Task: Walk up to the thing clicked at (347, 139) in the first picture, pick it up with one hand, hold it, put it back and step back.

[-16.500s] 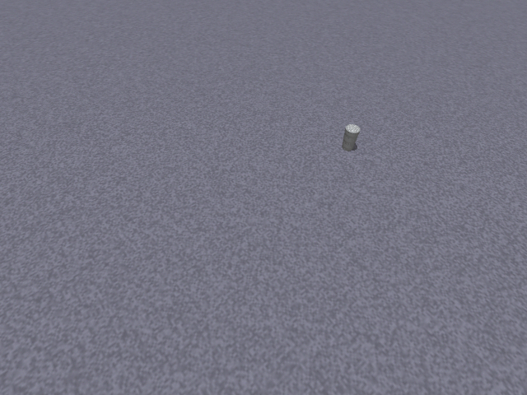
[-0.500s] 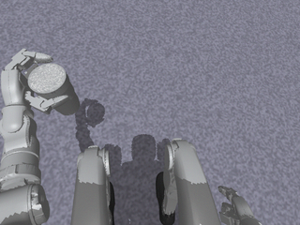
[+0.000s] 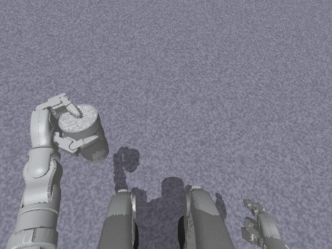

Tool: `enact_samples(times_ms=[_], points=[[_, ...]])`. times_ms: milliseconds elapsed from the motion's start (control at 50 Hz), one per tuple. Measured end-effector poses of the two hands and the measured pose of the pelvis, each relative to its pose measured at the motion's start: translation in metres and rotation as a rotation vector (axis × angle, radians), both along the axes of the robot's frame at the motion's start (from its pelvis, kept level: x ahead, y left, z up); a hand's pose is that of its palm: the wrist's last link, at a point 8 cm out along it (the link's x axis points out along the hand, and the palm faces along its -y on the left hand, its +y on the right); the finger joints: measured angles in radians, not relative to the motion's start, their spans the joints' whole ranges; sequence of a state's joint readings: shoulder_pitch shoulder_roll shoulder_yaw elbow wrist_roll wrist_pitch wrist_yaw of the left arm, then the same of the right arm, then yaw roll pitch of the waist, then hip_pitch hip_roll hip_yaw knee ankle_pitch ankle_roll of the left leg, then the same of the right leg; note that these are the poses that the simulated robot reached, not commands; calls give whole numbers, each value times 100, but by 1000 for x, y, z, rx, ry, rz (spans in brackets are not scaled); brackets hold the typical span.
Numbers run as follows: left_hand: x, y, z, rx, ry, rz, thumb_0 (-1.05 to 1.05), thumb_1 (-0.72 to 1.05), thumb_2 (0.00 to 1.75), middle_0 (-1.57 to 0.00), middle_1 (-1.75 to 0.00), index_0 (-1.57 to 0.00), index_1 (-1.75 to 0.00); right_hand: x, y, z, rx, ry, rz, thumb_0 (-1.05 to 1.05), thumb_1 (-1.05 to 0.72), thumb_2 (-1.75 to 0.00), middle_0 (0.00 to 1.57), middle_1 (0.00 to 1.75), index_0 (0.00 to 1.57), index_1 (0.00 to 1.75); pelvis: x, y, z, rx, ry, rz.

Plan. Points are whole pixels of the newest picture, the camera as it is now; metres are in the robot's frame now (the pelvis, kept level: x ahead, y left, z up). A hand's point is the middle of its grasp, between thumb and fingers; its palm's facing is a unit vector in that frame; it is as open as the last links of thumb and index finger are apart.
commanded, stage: lift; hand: left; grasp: from the side
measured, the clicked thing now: (88, 137) +0.37 +0.18 -0.02
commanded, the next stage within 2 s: hold in 1.08 s
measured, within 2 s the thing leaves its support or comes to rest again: neither
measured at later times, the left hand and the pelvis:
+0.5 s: hand (56, 99) +0.38 +0.19 +0.14, palm faces +0.11 -0.99 -0.03, open 8.3 cm; pelvis +0.03 +0.00 +0.10, yaw +1 degrees
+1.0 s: hand (55, 82) +0.38 +0.18 +0.18, palm faces +0.10 -0.99 -0.03, open 8.3 cm; pelvis +0.04 -0.01 +0.14, yaw +1 degrees
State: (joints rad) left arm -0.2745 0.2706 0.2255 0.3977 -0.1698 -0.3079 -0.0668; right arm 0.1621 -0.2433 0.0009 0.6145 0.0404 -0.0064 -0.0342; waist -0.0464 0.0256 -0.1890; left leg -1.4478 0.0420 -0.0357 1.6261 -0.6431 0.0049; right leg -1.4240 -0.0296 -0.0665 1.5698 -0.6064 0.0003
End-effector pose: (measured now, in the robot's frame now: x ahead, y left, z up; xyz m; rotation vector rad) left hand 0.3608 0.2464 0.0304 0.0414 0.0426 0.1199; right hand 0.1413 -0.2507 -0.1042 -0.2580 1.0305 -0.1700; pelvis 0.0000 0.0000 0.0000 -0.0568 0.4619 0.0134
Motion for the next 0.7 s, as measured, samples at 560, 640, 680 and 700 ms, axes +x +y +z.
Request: enact_samples(times_ms=[560,640,680,700], points=[[-9,-6,115,-7,-6,-8,0,-56,100,-74,-117,-115,-135,8,14,111,28,-34,31,0,-93,-90,20,30,20,30,28,4,107,16,-197,10],[-8,-9,126,-7,-14,-10,0,-56,100,-74,-117,-115,-135,10,15,119,34,-36,30,1,-93,-90,20,30,20,30,31,2,115,20,-215,11],[-7,-11,130,-15,-15,-6,0,-56,100,-74,-117,-115,-135,11,15,123,35,-38,31,1,-93,-90,20,30,20,30,33,1,119,21,-224,12],[-7,-12,132,-16,-15,-5,0,-56,100,-74,-117,-115,-135,12,14,125,35,-39,30,1,-93,-90,20,30,20,30,34,1,121,22,-228,13]])
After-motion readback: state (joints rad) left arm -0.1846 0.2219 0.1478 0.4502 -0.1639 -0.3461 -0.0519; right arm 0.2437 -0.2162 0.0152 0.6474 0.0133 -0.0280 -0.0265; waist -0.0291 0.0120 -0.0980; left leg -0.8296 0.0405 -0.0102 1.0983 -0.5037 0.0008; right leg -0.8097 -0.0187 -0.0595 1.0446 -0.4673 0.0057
